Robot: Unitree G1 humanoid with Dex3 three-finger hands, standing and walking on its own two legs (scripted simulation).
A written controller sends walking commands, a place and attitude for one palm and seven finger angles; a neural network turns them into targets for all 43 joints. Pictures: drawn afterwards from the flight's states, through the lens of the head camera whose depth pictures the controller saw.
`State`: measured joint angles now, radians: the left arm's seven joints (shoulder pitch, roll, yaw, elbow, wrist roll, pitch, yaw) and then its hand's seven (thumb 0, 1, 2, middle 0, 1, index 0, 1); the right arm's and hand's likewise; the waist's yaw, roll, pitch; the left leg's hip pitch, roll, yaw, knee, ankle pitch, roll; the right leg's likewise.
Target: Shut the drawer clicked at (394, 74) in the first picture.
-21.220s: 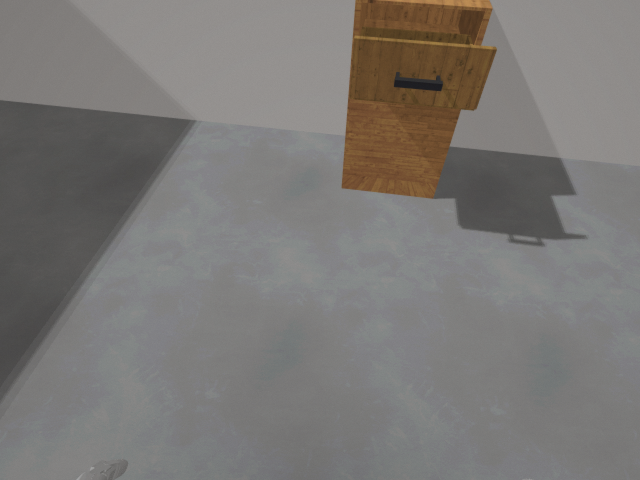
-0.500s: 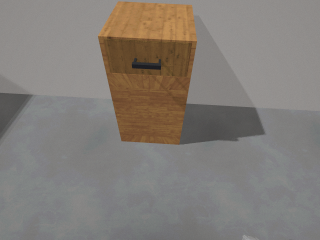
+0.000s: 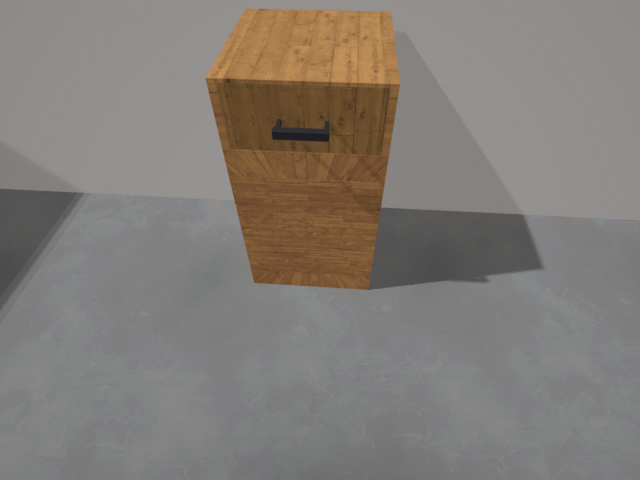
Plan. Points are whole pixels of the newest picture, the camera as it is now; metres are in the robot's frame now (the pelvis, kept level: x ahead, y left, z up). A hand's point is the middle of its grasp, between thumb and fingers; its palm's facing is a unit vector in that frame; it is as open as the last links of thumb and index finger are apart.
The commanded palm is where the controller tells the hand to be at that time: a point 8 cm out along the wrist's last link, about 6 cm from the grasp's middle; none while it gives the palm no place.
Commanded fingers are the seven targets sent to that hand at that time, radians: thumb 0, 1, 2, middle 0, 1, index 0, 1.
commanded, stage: let the arm hang, fingers relaxed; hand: left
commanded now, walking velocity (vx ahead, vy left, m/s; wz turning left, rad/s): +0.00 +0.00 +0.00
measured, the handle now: (301, 129) +0.87 +0.10 -0.05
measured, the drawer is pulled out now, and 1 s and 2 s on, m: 0.00 0.00 0.00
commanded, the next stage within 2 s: look to check the result in 0.34 s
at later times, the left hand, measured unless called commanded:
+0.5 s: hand out of the picture -0.01 +0.14 -0.18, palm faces +0.06 -0.98 -0.17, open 7.3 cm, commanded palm none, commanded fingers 0.00 0.90 0.90 -0.20 -0.30 -0.20 -0.30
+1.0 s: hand out of the picture +0.01 +0.13 -0.17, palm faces +0.05 -0.98 -0.18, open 7.3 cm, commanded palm none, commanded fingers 0.00 0.90 0.90 -0.20 -0.30 -0.20 -0.30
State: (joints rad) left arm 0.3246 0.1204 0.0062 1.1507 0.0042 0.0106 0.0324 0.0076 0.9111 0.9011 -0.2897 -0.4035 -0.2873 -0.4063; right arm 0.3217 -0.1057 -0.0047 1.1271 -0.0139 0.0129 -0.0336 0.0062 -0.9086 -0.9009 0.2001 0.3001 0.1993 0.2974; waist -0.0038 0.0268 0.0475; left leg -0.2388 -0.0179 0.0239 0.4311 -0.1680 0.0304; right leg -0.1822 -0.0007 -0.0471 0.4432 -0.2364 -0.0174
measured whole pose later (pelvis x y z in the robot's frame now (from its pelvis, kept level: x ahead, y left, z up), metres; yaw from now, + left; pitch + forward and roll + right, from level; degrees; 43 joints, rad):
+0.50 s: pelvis +0.01 -0.02 +0.00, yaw +0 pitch -1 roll +0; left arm 0.30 0.11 0.02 1.14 0.00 0.00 0.04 0.01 0.91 0.90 -0.20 -0.30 -0.20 -0.30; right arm 0.32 -0.11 -0.01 1.13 -0.01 0.01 -0.04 0.00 -0.91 -0.90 0.20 0.30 0.20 0.30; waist -0.01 0.02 0.05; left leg -0.23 0.01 0.01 0.44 -0.18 0.00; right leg -0.17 0.02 -0.06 0.44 -0.25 -0.04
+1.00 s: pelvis +0.02 -0.03 +0.00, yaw +0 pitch -2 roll +0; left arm 0.29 0.11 0.02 1.14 0.00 -0.01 0.04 0.01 0.91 0.90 -0.20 -0.30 -0.20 -0.30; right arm 0.29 -0.12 -0.01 1.14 -0.01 0.00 -0.05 0.01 -0.91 -0.90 0.20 0.30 0.20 0.30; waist -0.01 0.02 0.05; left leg -0.20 0.02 0.01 0.42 -0.20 -0.01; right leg -0.13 0.04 -0.06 0.41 -0.26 -0.06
